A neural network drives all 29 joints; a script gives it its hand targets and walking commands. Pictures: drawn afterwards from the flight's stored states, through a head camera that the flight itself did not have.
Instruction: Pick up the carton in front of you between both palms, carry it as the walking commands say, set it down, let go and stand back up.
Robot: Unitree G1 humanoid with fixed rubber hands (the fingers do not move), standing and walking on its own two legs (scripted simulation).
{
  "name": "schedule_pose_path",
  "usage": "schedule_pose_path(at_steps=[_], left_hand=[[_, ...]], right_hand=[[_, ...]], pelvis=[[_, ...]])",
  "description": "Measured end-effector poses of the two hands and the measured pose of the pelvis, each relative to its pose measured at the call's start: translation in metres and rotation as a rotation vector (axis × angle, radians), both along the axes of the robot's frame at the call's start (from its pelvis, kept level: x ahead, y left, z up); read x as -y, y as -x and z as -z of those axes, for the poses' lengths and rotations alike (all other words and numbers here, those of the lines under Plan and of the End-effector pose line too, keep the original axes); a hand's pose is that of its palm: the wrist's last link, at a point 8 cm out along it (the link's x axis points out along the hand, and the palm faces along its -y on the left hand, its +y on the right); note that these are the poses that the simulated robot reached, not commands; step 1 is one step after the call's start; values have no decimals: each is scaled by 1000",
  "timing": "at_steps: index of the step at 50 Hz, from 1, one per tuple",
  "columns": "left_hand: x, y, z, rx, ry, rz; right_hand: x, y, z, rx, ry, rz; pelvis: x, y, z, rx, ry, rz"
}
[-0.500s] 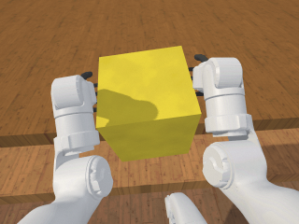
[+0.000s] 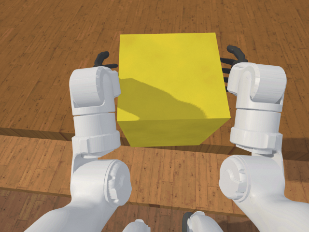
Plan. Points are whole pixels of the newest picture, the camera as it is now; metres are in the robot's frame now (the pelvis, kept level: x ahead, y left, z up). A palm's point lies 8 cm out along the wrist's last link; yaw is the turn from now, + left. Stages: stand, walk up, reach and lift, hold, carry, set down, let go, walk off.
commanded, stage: carry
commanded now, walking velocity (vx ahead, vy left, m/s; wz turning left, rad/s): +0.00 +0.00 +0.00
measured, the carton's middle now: (166, 99) +0.44 +0.00 +0.06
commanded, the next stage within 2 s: none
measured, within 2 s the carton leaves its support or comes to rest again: neither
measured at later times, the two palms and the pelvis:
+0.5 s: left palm (98, 102) +0.36 +0.14 +0.16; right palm (240, 96) +0.37 -0.14 +0.16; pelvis +0.02 -0.01 +0.02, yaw +0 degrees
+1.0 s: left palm (105, 102) +0.36 +0.12 +0.16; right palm (248, 92) +0.37 -0.16 +0.16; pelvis +0.01 -0.02 +0.02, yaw +0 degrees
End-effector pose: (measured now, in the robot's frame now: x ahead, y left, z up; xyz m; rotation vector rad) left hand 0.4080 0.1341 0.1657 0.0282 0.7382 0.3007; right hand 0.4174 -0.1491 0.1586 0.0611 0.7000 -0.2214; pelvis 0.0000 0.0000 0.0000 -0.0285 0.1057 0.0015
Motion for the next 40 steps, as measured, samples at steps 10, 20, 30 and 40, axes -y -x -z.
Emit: schedule_pose_path(at_steps=[10, 20, 30, 40], left_hand=[[-10, 1, -24, -22, 3, 69], [-14, 43, 7, -156, -32, 73], [8, 42, 1, -95, -62, 86], [22, 44, 9, -110, -40, 107]], right_hand=[[-10, 12, -37, -21, 82, 7], [-13, 44, -4, -151, 120, -67], [9, 49, -1, -89, 101, -54], [22, 56, -1, -108, 99, -13]], pelvis=[[-8, -28, -19, 41, -30, 19], [1, -34, -20, 92, -38, 12], [12, -13, -21, 86, -44, 11], [18, -12, -23, 80, -37, 10]])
